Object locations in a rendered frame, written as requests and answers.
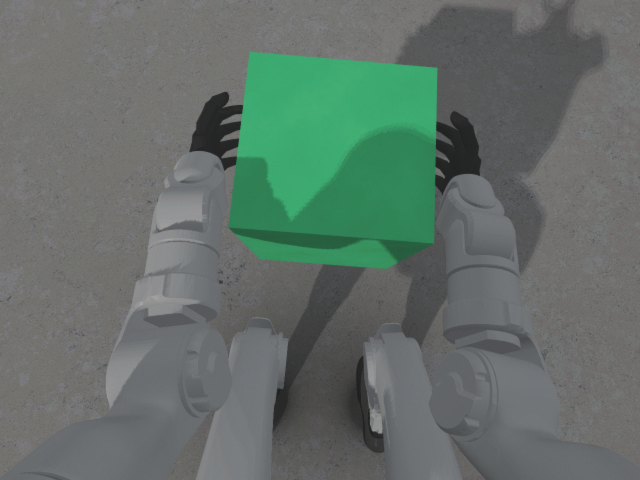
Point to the left robot upper arm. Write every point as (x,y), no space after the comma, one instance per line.
(161,385)

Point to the robot foot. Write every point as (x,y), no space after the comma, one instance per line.
(278,390)
(373,440)

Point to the robot right forearm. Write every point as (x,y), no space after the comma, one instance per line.
(484,299)

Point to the robot left foot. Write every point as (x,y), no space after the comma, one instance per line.
(278,390)

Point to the right robot upper arm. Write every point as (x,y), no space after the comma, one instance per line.
(503,413)

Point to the carton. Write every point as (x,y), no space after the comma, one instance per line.
(336,161)

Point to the right robot hand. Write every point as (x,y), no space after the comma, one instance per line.
(463,156)

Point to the robot right foot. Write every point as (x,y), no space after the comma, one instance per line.
(373,440)

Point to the robot left forearm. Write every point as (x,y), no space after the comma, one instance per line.
(180,280)

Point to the left robot hand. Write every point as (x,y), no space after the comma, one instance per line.
(209,132)

